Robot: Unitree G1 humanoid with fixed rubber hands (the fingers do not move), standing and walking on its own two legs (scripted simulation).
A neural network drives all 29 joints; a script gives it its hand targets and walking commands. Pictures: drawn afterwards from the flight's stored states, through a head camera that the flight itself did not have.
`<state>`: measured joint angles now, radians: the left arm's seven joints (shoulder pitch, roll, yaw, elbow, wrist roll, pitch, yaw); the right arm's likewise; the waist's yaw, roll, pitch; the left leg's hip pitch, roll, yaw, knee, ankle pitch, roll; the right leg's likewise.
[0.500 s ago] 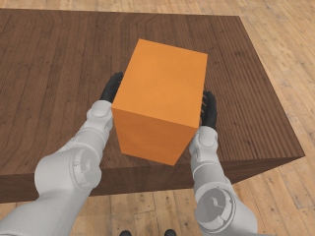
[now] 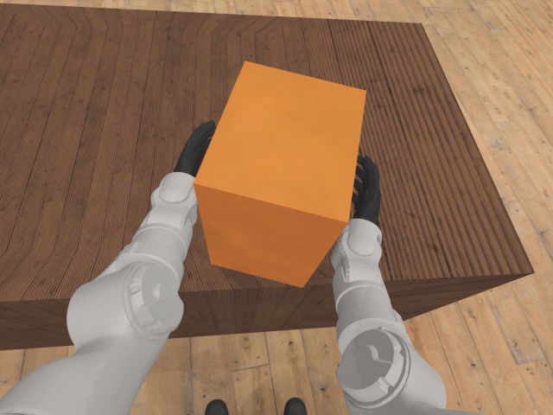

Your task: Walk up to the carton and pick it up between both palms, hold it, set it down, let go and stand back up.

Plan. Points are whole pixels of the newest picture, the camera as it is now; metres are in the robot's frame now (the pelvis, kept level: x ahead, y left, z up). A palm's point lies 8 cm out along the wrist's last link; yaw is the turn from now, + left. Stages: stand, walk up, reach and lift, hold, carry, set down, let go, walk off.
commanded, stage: set down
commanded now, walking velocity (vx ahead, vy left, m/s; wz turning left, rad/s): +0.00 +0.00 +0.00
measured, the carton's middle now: (277, 189) +0.45 -0.03 -0.02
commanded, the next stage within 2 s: none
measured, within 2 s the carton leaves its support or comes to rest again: neither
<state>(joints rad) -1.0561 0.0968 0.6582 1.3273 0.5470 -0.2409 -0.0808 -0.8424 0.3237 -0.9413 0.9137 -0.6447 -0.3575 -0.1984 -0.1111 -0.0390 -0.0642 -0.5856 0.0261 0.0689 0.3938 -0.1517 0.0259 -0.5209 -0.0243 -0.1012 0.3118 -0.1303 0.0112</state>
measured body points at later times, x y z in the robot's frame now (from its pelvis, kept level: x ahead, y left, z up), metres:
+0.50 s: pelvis +0.00 +0.00 +0.00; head +0.14 +0.03 +0.42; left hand +0.49 +0.10 +0.00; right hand +0.41 -0.15 +0.01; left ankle +0.00 +0.10 -0.74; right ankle -0.01 -0.13 -0.74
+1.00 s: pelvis +0.00 +0.01 -0.03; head +0.15 +0.04 +0.40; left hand +0.51 +0.11 -0.03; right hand +0.42 -0.16 -0.03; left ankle +0.00 +0.10 -0.74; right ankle -0.01 -0.13 -0.74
